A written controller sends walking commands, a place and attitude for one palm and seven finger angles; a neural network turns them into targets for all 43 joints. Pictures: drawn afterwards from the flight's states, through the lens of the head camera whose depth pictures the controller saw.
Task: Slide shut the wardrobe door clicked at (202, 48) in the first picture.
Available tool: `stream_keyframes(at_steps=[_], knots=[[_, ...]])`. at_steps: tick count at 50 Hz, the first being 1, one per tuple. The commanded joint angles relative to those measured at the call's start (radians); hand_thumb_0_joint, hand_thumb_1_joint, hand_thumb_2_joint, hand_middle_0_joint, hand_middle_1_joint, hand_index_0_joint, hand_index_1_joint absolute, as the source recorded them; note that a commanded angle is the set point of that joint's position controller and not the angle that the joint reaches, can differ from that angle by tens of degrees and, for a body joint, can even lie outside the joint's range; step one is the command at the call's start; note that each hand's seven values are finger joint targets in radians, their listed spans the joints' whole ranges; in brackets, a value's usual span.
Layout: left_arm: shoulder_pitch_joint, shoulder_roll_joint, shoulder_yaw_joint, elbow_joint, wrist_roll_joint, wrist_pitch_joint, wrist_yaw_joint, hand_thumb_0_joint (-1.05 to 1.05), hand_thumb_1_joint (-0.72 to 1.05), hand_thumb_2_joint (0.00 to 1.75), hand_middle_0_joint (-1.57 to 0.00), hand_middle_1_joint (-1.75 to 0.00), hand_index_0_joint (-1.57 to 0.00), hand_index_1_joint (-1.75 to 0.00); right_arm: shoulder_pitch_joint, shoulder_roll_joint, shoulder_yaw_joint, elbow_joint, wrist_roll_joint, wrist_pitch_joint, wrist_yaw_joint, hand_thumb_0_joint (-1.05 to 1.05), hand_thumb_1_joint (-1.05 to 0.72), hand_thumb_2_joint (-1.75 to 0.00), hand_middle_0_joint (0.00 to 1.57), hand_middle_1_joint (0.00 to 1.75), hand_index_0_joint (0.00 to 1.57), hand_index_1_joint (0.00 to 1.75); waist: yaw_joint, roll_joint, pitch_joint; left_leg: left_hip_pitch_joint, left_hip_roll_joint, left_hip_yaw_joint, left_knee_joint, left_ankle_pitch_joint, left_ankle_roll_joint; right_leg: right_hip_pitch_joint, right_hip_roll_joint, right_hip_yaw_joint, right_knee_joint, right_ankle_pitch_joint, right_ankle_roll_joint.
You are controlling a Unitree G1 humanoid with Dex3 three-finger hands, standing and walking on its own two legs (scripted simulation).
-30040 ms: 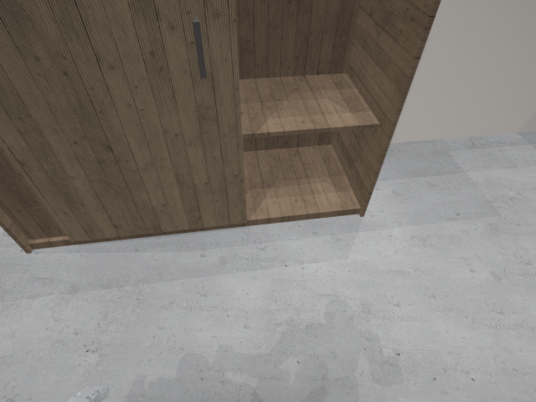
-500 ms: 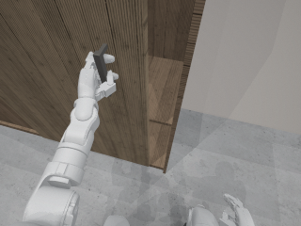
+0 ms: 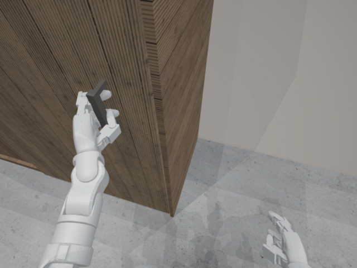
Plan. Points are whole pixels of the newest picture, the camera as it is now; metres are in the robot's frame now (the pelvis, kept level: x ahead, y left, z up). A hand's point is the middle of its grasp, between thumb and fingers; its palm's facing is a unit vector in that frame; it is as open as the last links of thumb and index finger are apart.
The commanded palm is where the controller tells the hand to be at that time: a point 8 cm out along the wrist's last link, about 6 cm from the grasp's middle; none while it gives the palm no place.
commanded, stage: step sideways, sliding the door along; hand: left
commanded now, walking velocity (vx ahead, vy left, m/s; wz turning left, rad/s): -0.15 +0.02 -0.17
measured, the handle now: (106, 111) +0.39 +0.24 +0.10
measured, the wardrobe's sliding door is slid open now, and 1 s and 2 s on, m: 0.00 0.00 0.00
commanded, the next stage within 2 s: stop walking and hold the door there in 0.44 s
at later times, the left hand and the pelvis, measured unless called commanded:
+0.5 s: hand (120, 125) +0.35 +0.20 +0.10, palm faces +0.57 -0.82 -0.06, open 6.5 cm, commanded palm +0.30 +0.10 +0.09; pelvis +0.07 -0.03 -0.01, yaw +2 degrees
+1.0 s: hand (113, 127) +0.35 +0.21 +0.10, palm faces +0.51 -0.80 -0.31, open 6.2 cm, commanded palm +0.29 +0.22 +0.10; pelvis +0.16 -0.05 +0.02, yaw +3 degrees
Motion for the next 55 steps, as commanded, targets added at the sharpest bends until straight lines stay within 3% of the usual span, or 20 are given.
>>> stream_keyframes(at_steps=[1,6,10,12,20,27,28,29,31,33,37,40,43,45,46,48,49,51,53,55], knots=[[-0.312,-0.21,-0.458,-0.446,0.062,-0.142,-0.155,0.0,0.9,0.9,-0.45,-1.4,-0.45,-1.4,-0.041,-0.112,-0.027,-0.144,0.0,-0.057,-0.002,0.0,-0.9,-0.9,0.2,0.3,0.2,0.3,-0.162,0.139,-0.392,0.423,0.259,-0.042,-0.004,0.917,0.115,-0.1,-0.014,-0.033,-0.139,0.073,0.014],[-0.22,-0.167,-0.427,-0.519,0.069,-0.147,-0.143,0.0,0.9,0.9,-0.45,-1.4,-0.45,-1.4,-0.053,-0.11,-0.014,-0.161,-0.004,-0.064,-0.01,0.0,-0.9,-0.9,0.2,0.3,0.2,0.3,-0.159,0.177,-0.396,0.356,0.198,0.015,0.076,0.783,0.049,0.015,-0.018,-0.058,-0.324,0.349,0.011],[-0.097,-0.107,-0.377,-0.546,0.075,-0.123,-0.11,0.0,0.9,0.9,-0.45,-1.4,-0.45,-1.4,-0.052,-0.089,-0.017,-0.146,-0.001,-0.051,-0.034,0.0,-0.9,-0.9,0.2,0.3,0.2,0.3,-0.168,-0.051,-0.424,0.159,0.086,0.018,0.16,0.545,-0.007,0.179,-0.129,0.094,-0.272,1.091,-0.013],[-0.053,-0.111,-0.371,-0.594,0.078,-0.111,-0.093,0.0,0.9,0.9,-0.45,-1.4,-0.45,-1.4,-0.059,-0.096,-0.025,-0.144,0.001,-0.046,-0.042,0.0,-0.9,-0.9,0.2,0.3,0.2,0.3,-0.163,-0.132,-0.462,0.119,0.066,0.007,0.149,0.55,0.003,0.246,-0.144,0.095,-0.236,1.183,-0.019],[0.073,-0.258,-0.541,-0.692,0.081,-0.142,-0.112,0.0,0.9,0.9,-0.45,-1.4,-0.45,-1.4,-0.069,-0.104,-0.034,-0.211,0.012,-0.07,-0.027,0.0,-0.9,-0.9,0.2,0.3,0.2,0.3,-0.15,0.072,-0.444,0.327,0.21,-0.003,0.059,0.894,0.071,-0.014,-0.057,-0.018,-0.178,0.328,0.021],[0.175,-0.297,-0.632,-0.776,0.096,-0.19,-0.125,0.0,0.9,0.9,-0.45,-1.4,-0.45,-1.4,-0.027,-0.095,-0.018,-0.24,0.009,-0.091,0.005,0.0,-0.9,-0.9,0.2,0.3,0.2,0.3,-0.158,0.12,-0.413,0.387,0.179,0.074,0.211,1.011,0.068,-0.065,-0.021,-0.064,-0.268,0.4,0.002],[0.141,0.646,0.434,-0.522,0.117,-0.201,-0.034,0.0,0.9,0.9,-0.45,-1.4,-0.45,-1.4,0.014,-0.211,-0.067,-0.119,-0.015,-0.051,-0.051,0.0,-0.9,-0.9,0.2,0.3,0.2,0.3,-0.172,0.088,-0.352,0.359,0.174,0.07,0.118,1.04,0.038,-0.135,-0.024,-0.061,-0.208,0.411,0.021],[0.336,0.317,0.194,-0.501,0.095,-0.183,-0.079,0.0,0.9,0.9,-0.45,-1.4,-0.45,-1.4,0.014,-0.168,-0.055,-0.123,-0.036,-0.018,-0.048,0.0,-0.9,-0.9,0.2,0.3,0.2,0.3,-0.13,-0.013,-0.375,0.293,0.175,0.037,0.199,1.078,0.03,0.016,-0.021,-0.06,-0.237,0.522,-0.003],[0.273,0.22,0.095,-0.671,0.081,-0.185,-0.112,0.0,0.9,0.9,-0.45,-1.4,-0.45,-1.4,-0.026,-0.127,-0.032,-0.17,-0.022,-0.007,-0.039,0.0,-0.9,-0.9,0.2,0.3,0.2,0.3,-0.158,-0.006,-0.419,0.311,0.138,0.111,0.274,1.099,0.015,0.098,-0.017,-0.071,-0.269,0.801,0.004],[0.324,0.21,0.083,-0.708,0.079,-0.192,-0.12,0.0,0.9,0.9,-0.45,-1.4,-0.45,-1.4,-0.036,-0.113,-0.02,-0.168,-0.019,-0.018,-0.044,0.0,-0.9,-0.9,0.2,0.3,0.2,0.3,-0.166,0.008,-0.394,0.24,0.109,0.095,0.224,1.014,0.007,0.134,-0.038,-0.05,-0.244,0.922,0.015],[0.455,0.147,0.04,-0.77,0.07,-0.168,-0.136,0.0,0.9,0.9,-0.45,-1.4,-0.45,-1.4,-0.02,-0.105,-0.02,-0.182,-0.026,-0.043,-0.033,0.0,-0.9,-0.9,0.2,0.3,0.2,0.3,-0.166,0.158,-0.271,0.372,0.2,0.068,0.015,1.108,0.028,-0.061,0.022,-0.101,-0.211,0.296,0.026],[0.536,0.137,0.025,-0.8,0.076,-0.16,-0.134,0.0,0.9,0.9,-0.45,-1.4,-0.45,-1.4,-0.005,-0.099,-0.019,-0.193,-0.029,-0.061,-0.026,0.0,-0.9,-0.9,0.2,0.3,0.2,0.3,-0.163,0.178,-0.216,0.417,0.199,0.099,0.058,1.152,0.026,-0.085,0.043,-0.132,-0.332,0.228,0.015],[0.647,0.185,0.068,-0.774,0.084,-0.139,-0.124,0.0,0.9,0.9,-0.45,-1.4,-0.45,-1.4,-0.014,-0.092,-0.013,-0.208,-0.016,-0.057,-0.03,0.0,-0.9,-0.9,0.2,0.3,0.2,0.3,-0.152,0.059,-0.278,0.197,0.104,0.133,0.243,0.859,0.009,0.243,-0.008,-0.105,-0.425,0.924,-0.012],[0.705,0.257,0.151,-0.75,0.076,-0.158,-0.104,0.0,0.9,0.9,-0.45,-1.4,-0.45,-1.4,-0.043,-0.084,-0.018,-0.223,-0.007,-0.061,-0.057,0.0,-0.9,-0.9,0.2,0.3,0.2,0.3,-0.107,-0.244,-0.261,-0.264,-0.069,0.125,0.376,-0.02,-0.025,0.589,-0.167,0.123,-0.263,1.784,-0.114],[0.74,0.262,0.181,-0.712,0.072,-0.167,-0.096,0.0,0.9,0.9,-0.45,-1.4,-0.45,-1.4,-0.039,-0.069,-0.006,-0.215,-0.008,-0.064,-0.063,0.0,-0.9,-0.9,0.2,0.3,0.2,0.3,-0.084,-0.317,-0.212,-0.418,-0.084,0.058,0.342,-0.319,-0.012,0.625,-0.246,0.196,-0.254,1.842,-0.141],[0.749,0.255,0.209,-0.718,0.069,-0.174,-0.092,0.0,0.9,0.9,-0.45,-1.4,-0.45,-1.4,-0.038,-0.067,0.007,-0.2,-0.008,-0.068,-0.064,0.0,-0.9,-0.9,0.2,0.3,0.2,0.3,-0.107,-0.228,-0.167,-0.326,-0.042,0.005,0.009,-0.251,0.002,0.497,-0.199,0.14,-0.206,1.609,-0.097],[0.725,0.231,0.189,-0.738,0.058,-0.169,-0.086,0.0,0.9,0.9,-0.45,-1.4,-0.45,-1.4,-0.052,-0.06,0.012,-0.188,-0.01,-0.065,-0.076,0.0,-0.9,-0.9,0.2,0.3,0.2,0.3,-0.145,-0.146,-0.2,-0.089,-0.032,0.056,-0.18,0.091,0.002,0.349,-0.112,0.061,-0.149,1.405,-0.032],[0.692,0.17,0.051,-0.895,0.07,-0.178,-0.088,0.0,0.9,0.9,-0.45,-1.4,-0.45,-1.4,-0.045,-0.076,-0.02,-0.187,-0.011,-0.073,-0.071,0.0,-0.9,-0.9,0.2,0.3,0.2,0.3,-0.133,0.158,-0.349,0.419,0.232,-0.055,-0.076,1.053,0.081,-0.095,-0.023,-0.007,0.047,0.184,0.026],[0.836,0.015,-0.131,-0.756,0.1,-0.188,-0.123,0.0,0.9,0.9,-0.45,-1.4,-0.45,-1.4,0.032,-0.128,-0.063,-0.187,0.003,-0.093,-0.051,0.0,-0.9,-0.9,0.2,0.3,0.2,0.3,-0.14,0.02,-0.344,0.421,0.323,-0.062,-0.081,0.956,0.132,-0.234,0.009,0.04,0.321,-0.176,0.007],[0.857,0.046,-0.096,-0.811,0.099,-0.176,-0.102,0.0,0.9,0.9,-0.45,-1.4,-0.45,-1.4,-0.008,-0.104,-0.047,-0.201,-0.021,-0.095,-0.05,0.0,-0.9,-0.9,0.2,0.3,0.2,0.3,-0.153,0.155,-0.219,0.26,0.313,-0.015,-0.132,0.871,0.154,-0.232,-0.024,0.023,0.262,-0.135,0.025]])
